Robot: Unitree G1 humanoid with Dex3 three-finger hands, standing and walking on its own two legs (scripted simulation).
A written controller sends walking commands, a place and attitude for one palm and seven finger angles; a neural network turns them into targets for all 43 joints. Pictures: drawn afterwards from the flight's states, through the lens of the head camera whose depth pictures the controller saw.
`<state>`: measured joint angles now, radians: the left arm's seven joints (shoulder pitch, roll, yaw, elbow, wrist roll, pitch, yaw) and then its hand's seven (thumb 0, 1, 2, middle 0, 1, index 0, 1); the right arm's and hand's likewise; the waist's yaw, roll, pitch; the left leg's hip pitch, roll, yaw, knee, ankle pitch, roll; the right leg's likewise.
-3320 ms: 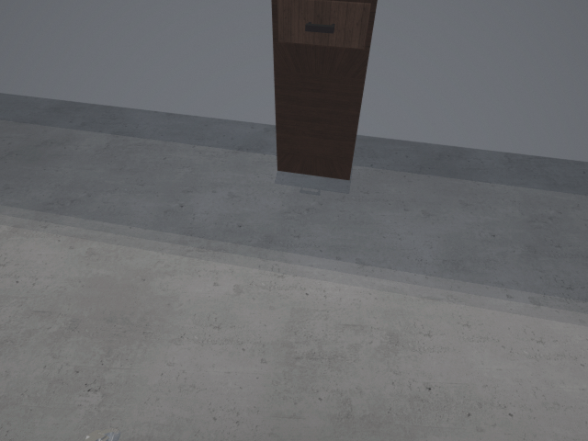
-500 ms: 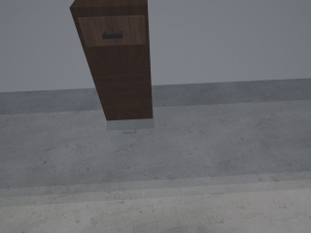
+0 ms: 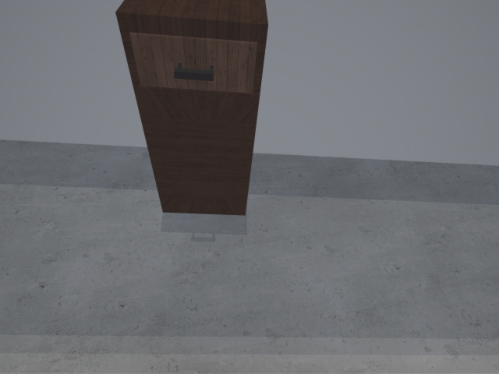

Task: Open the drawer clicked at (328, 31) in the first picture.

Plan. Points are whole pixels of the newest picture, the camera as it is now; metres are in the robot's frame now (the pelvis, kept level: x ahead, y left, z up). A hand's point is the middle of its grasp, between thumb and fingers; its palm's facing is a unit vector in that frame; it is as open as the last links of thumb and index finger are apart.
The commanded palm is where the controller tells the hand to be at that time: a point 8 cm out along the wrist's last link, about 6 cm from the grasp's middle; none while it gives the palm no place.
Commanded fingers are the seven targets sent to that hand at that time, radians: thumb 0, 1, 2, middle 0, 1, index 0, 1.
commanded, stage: take the last steps up to it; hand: left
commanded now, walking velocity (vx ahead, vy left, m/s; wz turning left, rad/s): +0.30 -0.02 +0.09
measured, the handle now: (194, 70) +0.88 +0.23 +0.01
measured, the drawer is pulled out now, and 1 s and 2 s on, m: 0.00 0.00 0.00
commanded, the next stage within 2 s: come to a stop and stand still in 0.88 s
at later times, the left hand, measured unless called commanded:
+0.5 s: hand (167, 348) +0.19 +0.16 -0.15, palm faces +0.11 -0.97 -0.21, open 7.2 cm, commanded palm none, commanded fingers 0.00 0.90 0.90 -0.20 -0.30 -0.20 -0.30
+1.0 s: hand (170, 250) +0.38 +0.20 -0.16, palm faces +0.05 -0.98 -0.21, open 7.3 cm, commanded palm none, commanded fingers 0.00 0.90 0.90 -0.20 -0.30 -0.20 -0.30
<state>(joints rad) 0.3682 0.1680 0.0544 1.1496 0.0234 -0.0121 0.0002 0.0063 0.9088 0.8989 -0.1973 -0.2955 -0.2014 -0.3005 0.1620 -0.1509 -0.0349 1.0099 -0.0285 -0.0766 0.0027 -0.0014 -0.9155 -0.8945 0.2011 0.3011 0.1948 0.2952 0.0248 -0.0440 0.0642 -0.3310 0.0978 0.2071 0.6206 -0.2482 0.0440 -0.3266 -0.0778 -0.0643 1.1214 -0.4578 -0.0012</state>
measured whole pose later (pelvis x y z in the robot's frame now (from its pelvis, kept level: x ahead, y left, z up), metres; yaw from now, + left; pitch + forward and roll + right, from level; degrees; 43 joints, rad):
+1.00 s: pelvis +0.34 +0.01 +0.01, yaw +2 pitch +0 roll +1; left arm 0.20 0.19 0.06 1.07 0.02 -0.01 0.00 0.01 0.93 0.90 -0.19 -0.30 -0.20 -0.30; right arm 0.33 -0.11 -0.03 1.12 -0.03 -0.05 -0.01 0.00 -0.92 -0.89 0.20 0.30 0.20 0.30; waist -0.02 -0.01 0.06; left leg -0.10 0.05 0.20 0.41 -0.29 0.00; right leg -0.43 -0.10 -0.10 0.74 -0.30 0.02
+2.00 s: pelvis +0.34 +0.03 +0.02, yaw +2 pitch -2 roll +1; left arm 0.29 0.13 -0.01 1.13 0.01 0.01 0.04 0.00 0.90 0.90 -0.20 -0.30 -0.20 -0.30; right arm 0.25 -0.17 -0.01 1.15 -0.01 0.01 -0.02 0.00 -0.93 -0.89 0.20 0.30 0.20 0.30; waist -0.01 0.00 0.03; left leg -0.18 0.01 0.12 0.38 -0.16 0.02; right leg -0.10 -0.03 -0.04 0.43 -0.29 0.00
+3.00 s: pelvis +0.37 +0.03 +0.01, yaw +1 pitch -1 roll +0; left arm 0.30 0.16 -0.01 1.07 0.01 -0.02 0.04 0.00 0.91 0.90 -0.20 -0.30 -0.20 -0.30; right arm 0.25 -0.16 0.02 1.11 -0.01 -0.02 -0.02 0.01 -0.92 -0.89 0.20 0.30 0.20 0.30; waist 0.00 -0.02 0.02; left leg -0.21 0.01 0.10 0.52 -0.28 0.02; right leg -0.10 -0.02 -0.03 0.49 -0.37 0.00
